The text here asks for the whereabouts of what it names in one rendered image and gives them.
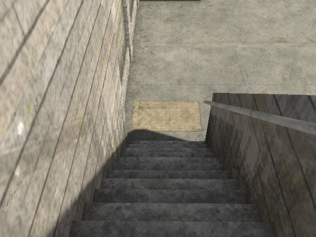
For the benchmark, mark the stairs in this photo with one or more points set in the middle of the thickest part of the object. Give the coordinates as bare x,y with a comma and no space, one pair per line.
170,188

